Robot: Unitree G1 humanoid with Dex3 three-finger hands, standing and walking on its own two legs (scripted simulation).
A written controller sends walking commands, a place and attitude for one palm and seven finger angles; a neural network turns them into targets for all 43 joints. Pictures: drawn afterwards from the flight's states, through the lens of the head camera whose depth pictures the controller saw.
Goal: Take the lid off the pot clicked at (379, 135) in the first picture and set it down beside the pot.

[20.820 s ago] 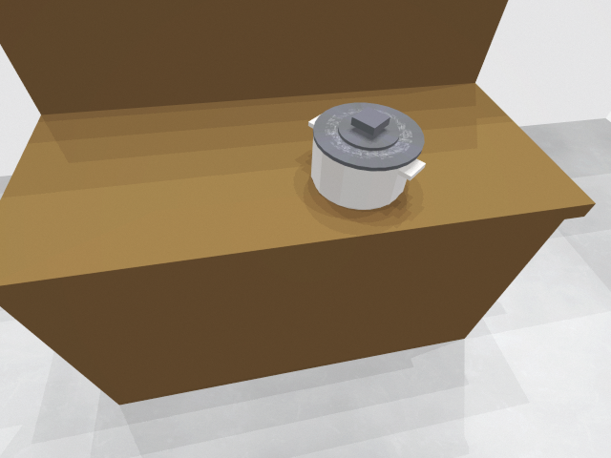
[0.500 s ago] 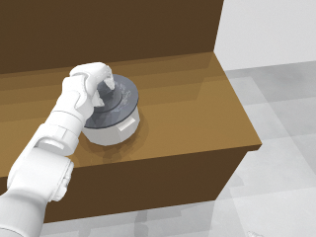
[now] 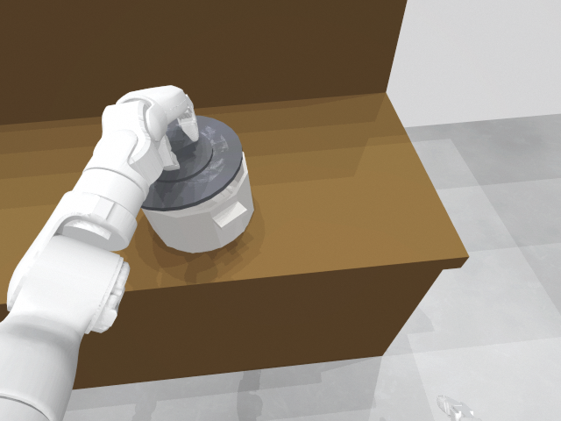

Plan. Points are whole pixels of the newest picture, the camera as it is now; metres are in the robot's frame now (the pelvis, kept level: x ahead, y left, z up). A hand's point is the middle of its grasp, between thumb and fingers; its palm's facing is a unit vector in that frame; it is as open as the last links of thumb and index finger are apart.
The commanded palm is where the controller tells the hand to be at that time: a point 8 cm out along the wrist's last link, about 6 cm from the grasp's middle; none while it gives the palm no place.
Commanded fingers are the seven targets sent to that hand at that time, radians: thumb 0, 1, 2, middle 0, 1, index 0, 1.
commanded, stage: lift the lid straight up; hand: left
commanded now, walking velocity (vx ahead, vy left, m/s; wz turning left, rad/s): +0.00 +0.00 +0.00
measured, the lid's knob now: (172, 144) +0.50 +0.16 +0.13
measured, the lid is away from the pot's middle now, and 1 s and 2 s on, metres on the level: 0.01 0.01 0.09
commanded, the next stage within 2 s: move the lid sideways beside the pot in 1.22 s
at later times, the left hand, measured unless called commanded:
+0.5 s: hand (162, 113) +0.48 +0.15 +0.20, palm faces -0.30 -0.10 -0.95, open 8.5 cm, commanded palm +0.47 +0.15 +0.27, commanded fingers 0.00 0.54 1.00 -0.78 -1.03 -0.77 -1.03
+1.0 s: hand (146, 87) +0.47 +0.16 +0.24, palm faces -0.25 -0.10 -0.96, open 8.5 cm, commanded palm +0.46 +0.16 +0.31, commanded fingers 0.00 0.54 1.00 -0.78 -1.03 -0.77 -1.03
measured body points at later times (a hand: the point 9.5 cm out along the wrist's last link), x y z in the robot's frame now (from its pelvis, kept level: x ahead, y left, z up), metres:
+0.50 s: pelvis +0.00 +0.00 +0.00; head +0.03 -0.03 +0.45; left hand +0.49 +0.15 +0.25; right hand +0.09 -0.26 -0.13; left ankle +0.01 +0.11 -0.74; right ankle -0.03 -0.14 -0.74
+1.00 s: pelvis +0.00 +0.00 +0.00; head +0.02 -0.03 +0.45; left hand +0.48 +0.16 +0.29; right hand +0.11 -0.26 -0.12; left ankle +0.01 +0.11 -0.74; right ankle -0.03 -0.14 -0.74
